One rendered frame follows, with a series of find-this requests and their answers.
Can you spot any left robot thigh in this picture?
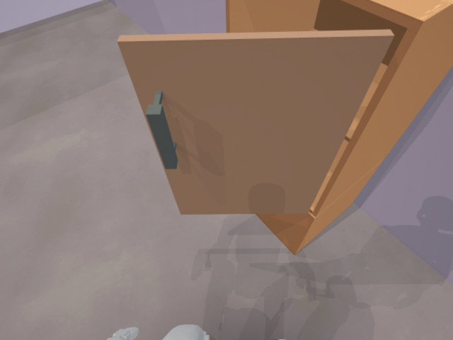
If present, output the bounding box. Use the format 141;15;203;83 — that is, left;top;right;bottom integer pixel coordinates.
162;324;210;340

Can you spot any handle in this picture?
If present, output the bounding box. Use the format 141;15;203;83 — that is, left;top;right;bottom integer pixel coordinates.
146;91;178;169

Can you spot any cupboard door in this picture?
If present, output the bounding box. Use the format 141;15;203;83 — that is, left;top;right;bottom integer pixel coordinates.
117;29;394;215

